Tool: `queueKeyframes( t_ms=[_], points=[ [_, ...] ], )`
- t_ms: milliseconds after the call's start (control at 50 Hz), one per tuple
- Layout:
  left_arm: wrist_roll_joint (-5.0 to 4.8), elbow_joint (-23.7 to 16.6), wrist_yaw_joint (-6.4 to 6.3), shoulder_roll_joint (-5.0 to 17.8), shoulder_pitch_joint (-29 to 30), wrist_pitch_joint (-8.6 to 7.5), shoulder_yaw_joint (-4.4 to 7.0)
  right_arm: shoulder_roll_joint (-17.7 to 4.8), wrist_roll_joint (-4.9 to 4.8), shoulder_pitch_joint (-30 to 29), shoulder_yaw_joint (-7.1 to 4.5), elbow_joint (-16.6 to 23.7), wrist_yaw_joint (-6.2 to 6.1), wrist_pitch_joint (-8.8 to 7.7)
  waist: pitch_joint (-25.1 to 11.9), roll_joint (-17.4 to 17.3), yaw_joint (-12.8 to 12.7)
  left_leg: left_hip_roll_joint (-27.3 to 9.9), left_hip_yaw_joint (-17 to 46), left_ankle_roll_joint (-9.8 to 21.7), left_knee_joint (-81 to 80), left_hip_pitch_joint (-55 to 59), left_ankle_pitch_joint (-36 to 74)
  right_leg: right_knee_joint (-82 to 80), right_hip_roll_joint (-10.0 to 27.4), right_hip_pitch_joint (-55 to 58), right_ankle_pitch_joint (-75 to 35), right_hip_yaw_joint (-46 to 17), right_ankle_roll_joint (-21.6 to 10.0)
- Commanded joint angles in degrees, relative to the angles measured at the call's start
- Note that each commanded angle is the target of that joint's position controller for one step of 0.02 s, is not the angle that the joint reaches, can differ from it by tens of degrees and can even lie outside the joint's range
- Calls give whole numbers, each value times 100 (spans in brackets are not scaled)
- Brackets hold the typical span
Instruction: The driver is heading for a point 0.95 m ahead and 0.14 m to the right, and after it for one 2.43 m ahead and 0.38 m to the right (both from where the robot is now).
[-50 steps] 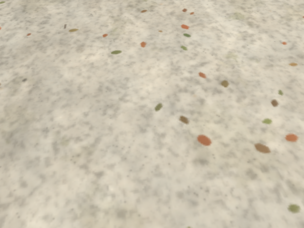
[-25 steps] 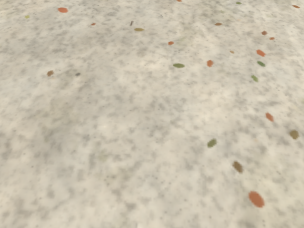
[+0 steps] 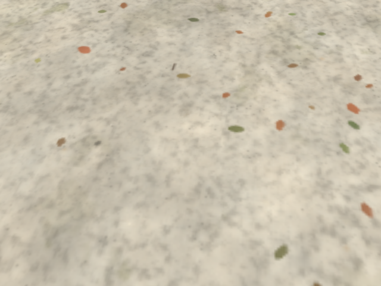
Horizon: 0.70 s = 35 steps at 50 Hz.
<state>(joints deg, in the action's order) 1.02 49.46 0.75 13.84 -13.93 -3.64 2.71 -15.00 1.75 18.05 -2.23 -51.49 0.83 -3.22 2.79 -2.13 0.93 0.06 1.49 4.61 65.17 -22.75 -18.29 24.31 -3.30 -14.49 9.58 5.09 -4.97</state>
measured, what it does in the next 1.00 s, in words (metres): walks ahead: left foot, then right foot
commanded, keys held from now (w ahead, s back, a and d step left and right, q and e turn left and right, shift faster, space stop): w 0.50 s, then w+e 0.50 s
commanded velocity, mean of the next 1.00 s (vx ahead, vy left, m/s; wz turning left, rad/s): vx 0.50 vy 0.00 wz -0.16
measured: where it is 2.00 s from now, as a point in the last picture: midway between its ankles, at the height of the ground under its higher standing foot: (230, 168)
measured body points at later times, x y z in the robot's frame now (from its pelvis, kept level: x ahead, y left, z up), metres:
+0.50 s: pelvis +0.27 +0.05 +0.00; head +0.30 +0.06 +0.45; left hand +0.28 +0.30 -0.15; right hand +0.39 -0.21 -0.12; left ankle +0.33 +0.12 -0.74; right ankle +0.15 -0.07 -0.65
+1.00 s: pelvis +0.54 +0.00 -0.02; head +0.57 -0.02 +0.43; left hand +0.75 +0.20 -0.14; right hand +0.47 -0.25 -0.17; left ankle +0.37 +0.13 -0.66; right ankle +0.60 -0.07 -0.74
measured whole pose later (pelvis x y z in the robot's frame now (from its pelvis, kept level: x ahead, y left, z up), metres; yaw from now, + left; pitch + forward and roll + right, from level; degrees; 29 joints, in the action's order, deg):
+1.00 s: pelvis +0.54 +0.00 -0.02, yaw -14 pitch +1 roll +0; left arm 1.8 47.9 1.7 13.7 -5.8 -2.3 3.2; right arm -12.4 0.9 20.9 -2.1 -56.0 -0.8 -3.8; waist 3.7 -0.3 1.0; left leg -2.5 -7.9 1.2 59.2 -8.5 -25.7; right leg 35.1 -4.4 -24.8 10.8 5.9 -8.8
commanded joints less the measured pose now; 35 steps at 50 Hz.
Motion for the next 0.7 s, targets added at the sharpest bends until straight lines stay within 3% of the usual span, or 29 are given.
queueKeyframes(
  t_ms=[20, 100, 160, 260, 320, 340, 360, 380, 400, 420, 440, 460, 480, 520, 600, 700],
  points=[
    [-48, -34, 6, 531, -359, -187, 97, -276, 60, 425, -43, 177, 87, 77, -78, 582, 111, -438, 54, -133, -107, -651, 350, -1665, 1525, 321, -647, -1580, -771],
    [-77, 188, 18, 589, -740, -213, 106, -264, 39, -573, -13, 491, 112, 105, 168, 510, -54, -669, -186, -353, -1061, -1420, 1144, -1926, 1349, 634, -1017, -1140, -764],
    [-92, 319, 16, 596, -985, -209, 96, -135, 4, -1222, 55, 681, 129, 80, 193, 535, -219, -592, -373, -422, -2072, -1326, 1702, -1854, 1199, 825, -1495, -838, -630],
    [-30, 540, -49, 662, -1398, -183, 89, -158, -19, -1945, 86, 903, 109, 43, 226, 584, -431, -388, -496, -282, -3022, -1203, 1762, -1553, 1444, 1604, -2181, -807, -593],
    [14, 605, -112, 757, -1296, -143, 109, -270, -9, -1829, 38, 912, 77, -10, 168, 635, -262, -211, -515, -42, -3377, -810, 1138, -1073, 1633, 2014, -3110, -807, -511],
    [26, 609, -126, 802, -1204, -130, 118, -335, 0, -1477, -3, 802, 44, -37, -9, 668, -87, -47, -571, 61, -3523, -303, 905, -633, 1612, 2040, -3838, -746, -438],
    [13, 620, -124, 818, -1120, -103, 117, -409, 28, -746, -61, 551, 1, -84, -385, 567, 244, 139, -670, 196, -3882, 596, 988, 228, 1458, 1941, -4273, -594, -345],
    [-17, 572, -120, 722, -1105, -101, 76, -650, 122, 241, -161, 237, -63, -148, -986, 360, 602, -160, -350, 408, -3948, 2028, 1079, 1424, 1214, 1213, -3584, -405, -233],
    [-188, 309, -77, 269, -1337, -120, -54, -1226, 262, 1029, -313, 149, -133, -171, -1805, -602, 689, -1772, 1780, 905, -4131, 3729, 425, 3435, 611, -527, -1212, -34, 13],
    [-177, 373, -78, 401, -1623, -110, 22, -1363, 66, 986, -378, 91, -79, -79, -2171, -1228, 513, -2498, 3752, 1388, -4847, 4121, 551, 4737, -144, -1703, 2061, -400, 46],
    [-54, 350, -99, 716, -1183, -74, 112, -1052, -77, 401, -317, 166, -49, -37, -1296, -424, 323, -2211, 2985, 1240, -4875, 3439, 335, 5003, 284, -2143, 1716, -834, -28],
    [-39, 262, -57, 580, -817, -107, 80, -680, -93, -39, -221, 229, -30, -63, -650, -131, 213, -1973, 2264, 1120, -5078, 2630, 515, 4785, 497, -2170, 1268, -830, -32],
    [-45, 262, -31, 453, -704, -97, 64, -443, -73, -267, -155, 216, -25, -96, -316, -36, 32, -1667, 1721, 885, -5327, 2051, 751, 4379, 701, -1959, 977, -795, -21],
    [85, 361, 35, 310, -860, 57, 42, -263, -77, -318, -95, 97, -63, -176, -157, -178, -209, -1333, 1015, 652, -5584, 1463, 1250, 4003, 817, -1497, 753, -767, 105],
    [54, 233, 123, 273, -412, 204, 58, -450, -91, 73, -145, -119, -80, -333, 24, -117, -226, -1276, 314, 607, -5942, 1455, 1651, 3713, 846, -1959, 117, -787, 231],
    [33, -90, 159, 192, 537, 194, 18, -366, -90, 347, -99, -256, -104, -341, 256, -81, -59, -1127, -440, 425, -6007, 1749, 2183, 2541, 800, -2399, -877, -612, 299]
  ],
)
